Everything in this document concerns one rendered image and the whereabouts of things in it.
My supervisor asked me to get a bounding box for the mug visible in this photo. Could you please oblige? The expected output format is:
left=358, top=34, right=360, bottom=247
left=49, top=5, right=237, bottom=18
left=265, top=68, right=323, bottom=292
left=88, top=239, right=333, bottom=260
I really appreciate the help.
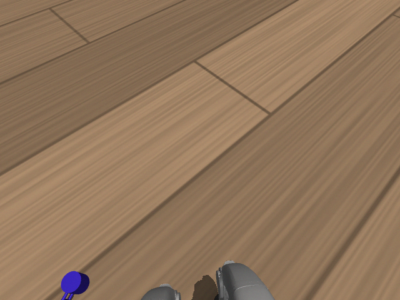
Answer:
left=61, top=271, right=89, bottom=300

